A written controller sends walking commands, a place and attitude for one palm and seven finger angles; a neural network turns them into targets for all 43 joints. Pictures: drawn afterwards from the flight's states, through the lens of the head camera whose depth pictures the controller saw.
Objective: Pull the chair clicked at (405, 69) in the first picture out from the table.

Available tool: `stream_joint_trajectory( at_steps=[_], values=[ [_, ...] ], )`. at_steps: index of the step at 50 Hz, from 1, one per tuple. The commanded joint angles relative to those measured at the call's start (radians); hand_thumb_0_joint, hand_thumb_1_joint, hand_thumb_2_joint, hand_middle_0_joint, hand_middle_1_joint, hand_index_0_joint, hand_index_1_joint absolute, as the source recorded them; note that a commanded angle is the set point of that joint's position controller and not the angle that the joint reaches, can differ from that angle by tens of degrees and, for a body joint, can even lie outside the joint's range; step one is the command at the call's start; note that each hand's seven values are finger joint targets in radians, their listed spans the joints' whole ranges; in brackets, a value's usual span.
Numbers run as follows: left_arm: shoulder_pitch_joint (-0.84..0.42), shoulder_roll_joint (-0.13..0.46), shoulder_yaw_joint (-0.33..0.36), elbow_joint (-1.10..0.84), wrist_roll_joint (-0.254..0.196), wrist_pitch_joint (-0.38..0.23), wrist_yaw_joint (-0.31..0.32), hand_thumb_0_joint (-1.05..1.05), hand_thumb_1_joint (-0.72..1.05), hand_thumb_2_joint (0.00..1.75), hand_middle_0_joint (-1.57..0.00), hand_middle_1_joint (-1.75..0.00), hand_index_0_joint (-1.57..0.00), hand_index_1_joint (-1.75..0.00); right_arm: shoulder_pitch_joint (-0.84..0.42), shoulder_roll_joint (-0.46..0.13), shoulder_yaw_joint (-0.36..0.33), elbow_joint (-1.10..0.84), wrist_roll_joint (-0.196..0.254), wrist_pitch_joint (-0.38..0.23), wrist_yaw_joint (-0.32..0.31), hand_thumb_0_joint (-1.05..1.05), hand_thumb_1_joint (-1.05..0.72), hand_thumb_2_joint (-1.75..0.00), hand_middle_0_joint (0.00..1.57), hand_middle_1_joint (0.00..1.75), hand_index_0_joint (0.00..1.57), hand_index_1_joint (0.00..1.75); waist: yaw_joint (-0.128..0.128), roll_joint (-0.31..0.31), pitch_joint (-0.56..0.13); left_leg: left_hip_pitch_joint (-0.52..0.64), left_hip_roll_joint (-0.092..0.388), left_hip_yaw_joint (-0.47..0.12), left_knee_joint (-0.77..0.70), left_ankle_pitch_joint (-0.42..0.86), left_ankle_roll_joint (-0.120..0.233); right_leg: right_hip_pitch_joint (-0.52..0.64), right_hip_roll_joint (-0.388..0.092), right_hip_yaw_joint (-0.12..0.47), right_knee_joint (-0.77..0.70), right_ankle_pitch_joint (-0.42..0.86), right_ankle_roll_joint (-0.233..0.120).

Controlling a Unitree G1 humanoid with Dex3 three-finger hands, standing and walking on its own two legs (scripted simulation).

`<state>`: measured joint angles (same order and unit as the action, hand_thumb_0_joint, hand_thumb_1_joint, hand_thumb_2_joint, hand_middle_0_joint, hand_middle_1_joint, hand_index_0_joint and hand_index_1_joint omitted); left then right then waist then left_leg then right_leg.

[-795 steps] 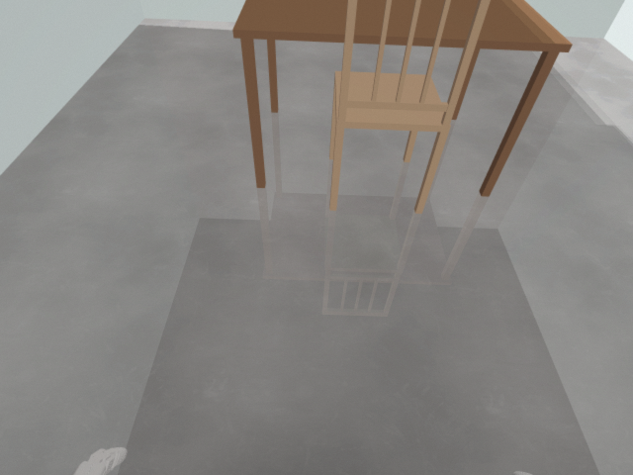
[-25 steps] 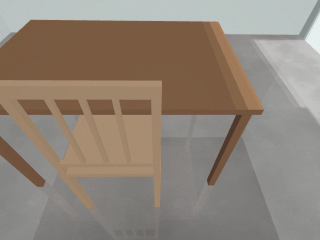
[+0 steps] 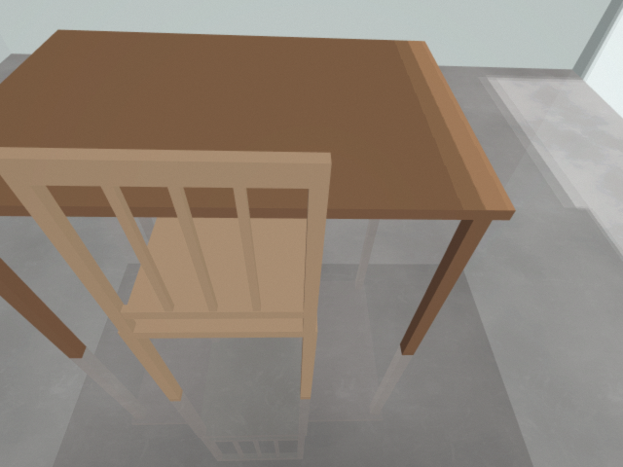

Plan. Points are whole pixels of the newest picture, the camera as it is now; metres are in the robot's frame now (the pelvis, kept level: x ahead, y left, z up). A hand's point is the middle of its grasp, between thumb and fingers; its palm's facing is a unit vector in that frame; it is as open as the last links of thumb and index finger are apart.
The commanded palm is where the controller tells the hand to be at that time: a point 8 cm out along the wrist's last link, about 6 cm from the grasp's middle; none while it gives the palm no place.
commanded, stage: come to a stop and stand still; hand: left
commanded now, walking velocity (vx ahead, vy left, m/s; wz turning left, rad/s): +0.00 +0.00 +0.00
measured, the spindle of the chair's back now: (197, 257) +0.44 +0.23 -0.05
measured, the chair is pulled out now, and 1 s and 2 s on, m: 0.00 0.00 0.00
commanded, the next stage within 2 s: look again from close up in 0.32 s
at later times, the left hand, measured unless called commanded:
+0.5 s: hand out of the picture -0.01 +0.17 -0.18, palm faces +0.01 -0.98 -0.19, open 7.3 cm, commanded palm none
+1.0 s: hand out of the picture -0.01 +0.17 -0.17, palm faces +0.00 -0.98 -0.20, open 7.3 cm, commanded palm none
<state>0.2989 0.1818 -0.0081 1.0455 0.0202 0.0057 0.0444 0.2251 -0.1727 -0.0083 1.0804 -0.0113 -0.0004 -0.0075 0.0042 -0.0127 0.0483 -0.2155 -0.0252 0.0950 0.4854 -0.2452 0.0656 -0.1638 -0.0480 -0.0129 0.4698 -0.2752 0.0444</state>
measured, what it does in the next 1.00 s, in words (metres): stands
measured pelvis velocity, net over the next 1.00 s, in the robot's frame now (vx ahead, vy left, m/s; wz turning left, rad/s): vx -0.01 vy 0.00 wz -0.02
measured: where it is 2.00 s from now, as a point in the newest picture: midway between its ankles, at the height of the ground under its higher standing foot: outside the picture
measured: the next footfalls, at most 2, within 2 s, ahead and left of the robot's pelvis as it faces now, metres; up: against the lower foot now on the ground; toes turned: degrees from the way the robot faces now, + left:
none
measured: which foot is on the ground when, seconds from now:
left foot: down 0.00-1.00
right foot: down 0.00-1.00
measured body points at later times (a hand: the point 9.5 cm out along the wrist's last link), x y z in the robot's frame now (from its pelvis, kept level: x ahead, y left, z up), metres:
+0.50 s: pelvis +0.00 +0.01 +0.00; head +0.01 +0.01 +0.45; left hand -0.01 +0.23 -0.16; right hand -0.01 -0.22 -0.16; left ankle +0.01 +0.07 -0.74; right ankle -0.01 -0.15 -0.74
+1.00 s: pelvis -0.01 +0.00 +0.00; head +0.01 +0.00 +0.45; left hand -0.01 +0.22 -0.16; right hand -0.02 -0.22 -0.16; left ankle +0.01 +0.07 -0.74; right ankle -0.01 -0.15 -0.74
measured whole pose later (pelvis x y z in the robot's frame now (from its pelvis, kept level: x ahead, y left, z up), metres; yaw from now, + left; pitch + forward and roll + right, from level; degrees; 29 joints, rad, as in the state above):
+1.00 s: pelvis -0.01 +0.00 +0.00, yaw -1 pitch -1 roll +0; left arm 0.32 0.14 0.00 1.08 0.02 0.00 0.05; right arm 0.27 -0.14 -0.01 1.14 0.00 0.00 -0.01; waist 0.00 0.00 0.05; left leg -0.21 -0.02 0.11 0.44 -0.22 0.06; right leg -0.18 -0.04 0.01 0.45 -0.25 0.04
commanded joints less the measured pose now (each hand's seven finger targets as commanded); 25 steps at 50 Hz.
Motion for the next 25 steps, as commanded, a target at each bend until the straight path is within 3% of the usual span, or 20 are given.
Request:
stream_joint_trajectory(
  at_steps=[1,12,25],
  values=[
    [0.059,0.094,0.015,-0.03,0.001,-0.019,0.008,0.0,0.9,0.9,-0.2,-0.3,-0.2,-0.3,0.025,-0.118,-0.022,-0.035,0.006,-0.02,-0.007,0.0,-0.9,-0.9,0.2,0.3,0.2,0.3,-0.001,0.025,0.008,0.041,0.136,-0.163,-0.151,0.058,-0.015,-0.074,-0.055,0.036,-0.073,0.076,-0.042],
    [0.088,0.072,0.012,0.006,0.002,-0.018,0.011,0.0,0.9,0.9,-0.2,-0.3,-0.2,-0.3,0.062,-0.099,-0.022,0.003,0.008,-0.018,-0.008,0.0,-0.9,-0.9,0.2,0.3,0.2,0.3,-0.002,0.018,0.027,0.033,0.14,-0.171,-0.188,-0.006,-0.016,-0.081,-0.056,0.036,-0.082,0.063,-0.041],
    [0.098,0.06,0.013,0.021,0.001,-0.022,0.013,0.0,0.9,0.9,-0.2,-0.3,-0.2,-0.3,0.084,-0.079,-0.021,0.026,0.011,-0.018,-0.01,0.0,-0.9,-0.9,0.2,0.3,0.2,0.3,-0.005,0.007,0.035,0.048,0.135,-0.151,-0.174,0.036,-0.018,-0.091,-0.057,0.049,-0.089,0.089,-0.044]
  ],
)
